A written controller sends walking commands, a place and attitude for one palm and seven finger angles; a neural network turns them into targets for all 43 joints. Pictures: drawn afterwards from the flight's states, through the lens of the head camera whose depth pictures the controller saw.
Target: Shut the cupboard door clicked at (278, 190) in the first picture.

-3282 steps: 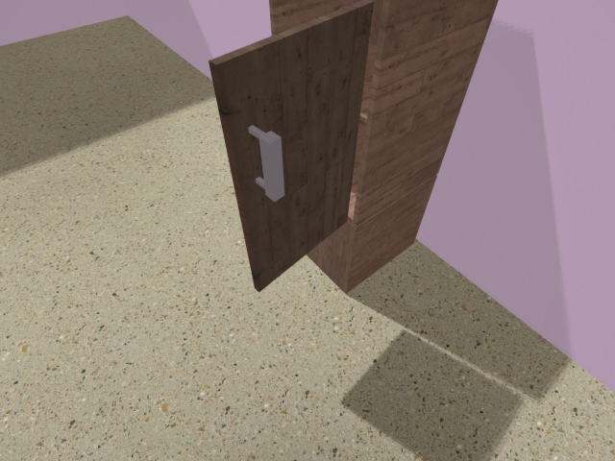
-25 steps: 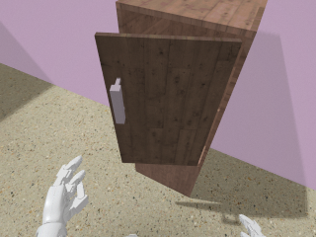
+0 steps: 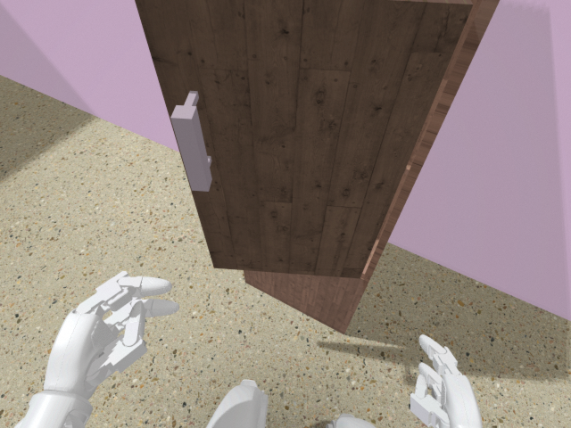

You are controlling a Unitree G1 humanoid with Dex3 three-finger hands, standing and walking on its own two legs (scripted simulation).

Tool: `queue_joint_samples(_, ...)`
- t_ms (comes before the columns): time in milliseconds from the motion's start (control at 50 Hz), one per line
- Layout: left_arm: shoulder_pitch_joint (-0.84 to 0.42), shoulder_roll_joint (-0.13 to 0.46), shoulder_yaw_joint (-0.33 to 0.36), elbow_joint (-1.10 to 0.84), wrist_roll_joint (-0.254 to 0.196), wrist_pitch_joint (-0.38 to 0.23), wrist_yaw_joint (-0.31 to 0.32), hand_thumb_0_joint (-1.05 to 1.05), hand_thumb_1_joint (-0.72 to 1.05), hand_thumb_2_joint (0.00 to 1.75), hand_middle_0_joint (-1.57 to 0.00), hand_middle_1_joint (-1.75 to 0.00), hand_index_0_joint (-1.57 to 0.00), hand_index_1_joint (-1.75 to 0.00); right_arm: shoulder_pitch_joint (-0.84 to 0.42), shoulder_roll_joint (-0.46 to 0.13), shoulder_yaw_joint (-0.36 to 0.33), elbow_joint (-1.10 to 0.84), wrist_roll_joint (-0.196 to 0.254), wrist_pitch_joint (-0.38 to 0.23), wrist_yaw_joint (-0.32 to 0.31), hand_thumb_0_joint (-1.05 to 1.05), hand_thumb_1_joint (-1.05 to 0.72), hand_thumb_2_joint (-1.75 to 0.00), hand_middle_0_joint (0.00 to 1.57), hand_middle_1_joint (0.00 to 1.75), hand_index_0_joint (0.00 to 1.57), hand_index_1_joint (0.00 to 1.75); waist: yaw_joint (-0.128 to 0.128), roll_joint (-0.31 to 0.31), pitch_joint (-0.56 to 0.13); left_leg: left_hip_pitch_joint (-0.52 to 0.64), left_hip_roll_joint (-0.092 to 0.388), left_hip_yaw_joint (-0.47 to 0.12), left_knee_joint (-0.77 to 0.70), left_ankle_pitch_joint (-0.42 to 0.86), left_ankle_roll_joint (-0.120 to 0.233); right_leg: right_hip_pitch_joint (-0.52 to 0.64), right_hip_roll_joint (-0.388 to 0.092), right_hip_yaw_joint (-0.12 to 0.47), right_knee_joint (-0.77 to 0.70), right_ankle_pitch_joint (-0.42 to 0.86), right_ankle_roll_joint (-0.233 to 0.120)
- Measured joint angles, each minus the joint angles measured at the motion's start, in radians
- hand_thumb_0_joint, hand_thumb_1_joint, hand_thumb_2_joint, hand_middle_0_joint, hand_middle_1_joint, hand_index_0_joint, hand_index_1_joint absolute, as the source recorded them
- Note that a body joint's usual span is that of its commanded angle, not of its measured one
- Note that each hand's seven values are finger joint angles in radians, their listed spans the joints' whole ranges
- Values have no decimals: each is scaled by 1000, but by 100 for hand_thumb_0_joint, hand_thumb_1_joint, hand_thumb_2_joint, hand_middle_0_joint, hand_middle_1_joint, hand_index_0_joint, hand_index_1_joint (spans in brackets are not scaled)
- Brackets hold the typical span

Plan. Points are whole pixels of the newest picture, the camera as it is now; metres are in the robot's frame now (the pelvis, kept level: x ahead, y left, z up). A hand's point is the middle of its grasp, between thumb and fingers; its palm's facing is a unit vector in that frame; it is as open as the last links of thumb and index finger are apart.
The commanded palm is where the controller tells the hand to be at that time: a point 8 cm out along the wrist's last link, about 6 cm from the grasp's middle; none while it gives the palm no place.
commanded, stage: raise the hand and make a fist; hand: left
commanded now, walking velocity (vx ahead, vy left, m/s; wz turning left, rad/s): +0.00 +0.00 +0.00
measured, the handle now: (197, 142) +0.45 +0.17 +0.15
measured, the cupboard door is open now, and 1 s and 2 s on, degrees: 25 25 25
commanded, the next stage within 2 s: bring the fist close to the handle in 1.22 s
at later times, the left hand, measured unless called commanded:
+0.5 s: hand (127, 298) +0.23 +0.20 +0.12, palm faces +0.03 -1.00 -0.05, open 3.1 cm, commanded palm +0.21 +0.25 +0.12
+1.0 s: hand (126, 268) +0.25 +0.20 +0.15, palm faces +0.02 -1.00 -0.05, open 3.1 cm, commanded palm +0.23 +0.25 +0.15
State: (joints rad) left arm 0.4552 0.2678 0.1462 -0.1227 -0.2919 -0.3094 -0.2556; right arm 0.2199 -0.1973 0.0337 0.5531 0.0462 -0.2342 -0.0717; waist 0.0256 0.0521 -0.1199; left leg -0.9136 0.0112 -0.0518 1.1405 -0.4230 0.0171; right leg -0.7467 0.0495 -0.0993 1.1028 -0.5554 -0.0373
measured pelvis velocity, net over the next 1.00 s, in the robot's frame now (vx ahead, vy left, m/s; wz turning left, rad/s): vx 0.02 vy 0.01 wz -0.01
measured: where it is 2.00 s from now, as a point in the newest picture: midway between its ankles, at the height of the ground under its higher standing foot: outside the picture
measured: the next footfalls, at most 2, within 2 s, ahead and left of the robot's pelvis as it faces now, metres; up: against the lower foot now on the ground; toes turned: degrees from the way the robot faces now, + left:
none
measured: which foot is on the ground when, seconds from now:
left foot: down 0.00-1.00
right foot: down 0.00-1.00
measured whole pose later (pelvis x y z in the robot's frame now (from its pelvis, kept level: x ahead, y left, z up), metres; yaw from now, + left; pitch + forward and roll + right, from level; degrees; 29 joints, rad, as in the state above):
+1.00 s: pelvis +0.02 +0.01 +0.05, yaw +0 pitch +4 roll -2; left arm 0.34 0.27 0.17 -0.13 -0.29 -0.15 -0.19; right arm 0.28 -0.25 0.05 0.55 0.05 -0.21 -0.07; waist 0.01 0.05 -0.08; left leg -0.55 -0.01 0.00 0.81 -0.33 0.03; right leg -0.40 0.03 -0.04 0.78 -0.44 -0.02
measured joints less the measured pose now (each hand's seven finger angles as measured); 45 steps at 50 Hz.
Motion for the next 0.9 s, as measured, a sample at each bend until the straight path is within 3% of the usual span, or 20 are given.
queue_joint_samples(60, 24, -5, 23, -8, -13, 43, 12, 2, 90, 90, -72, -86, -72, -87, 26, 10, -9, 1, -2, 15, -3, 1, -90, -90, 20, 30, 21, 30, -13, -1, -7, 47, 2, 18, -48, 2, 3, 39, -1, 20, -46, 9, 5)
queue_joint_samples(220, 63, -23, 32, -41, -20, -18, 22, 2, 90, 90, -87, -102, -87, -103, 53, -34, -38, -6, -8, 25, 4, 1, -90, -90, 20, 30, 21, 30, -13, -5, -7, 96, -9, 37, -95, -3, 13, 84, -12, 38, -91, 8, 16)
queue_joint_samples(420, 48, -17, 3, -81, -3, 6, 46, 2, 90, 90, -105, -122, -105, -123, 27, -42, -34, -42, -3, 47, 4, 1, -90, -90, 20, 30, 20, 30, -5, -11, 1, 163, -15, 40, -140, 5, 19, 154, -17, 42, -144, 22, 20)
queue_joint_samples(660, -37, -2, 11, -53, -7, 84, 48, 2, 90, 90, -125, -144, -125, -144, 29, -31, 18, -50, 2, 55, 7, 1, -90, -90, 20, 30, 21, 30, -6, -3, 13, 259, -16, 35, -222, 44, 19, 252, -17, 40, -234, 66, 22)
queue_joint_samples(900, -120, 6, 24, -25, -3, 143, 62, 2, 90, 90, -130, -149, -130, -149, 51, -48, 23, -5, 5, 36, 4, 1, -90, -90, 20, 30, 21, 30, -15, 1, 33, 345, -19, 44, -305, 84, 18, 329, -20, 50, -307, 105, 21)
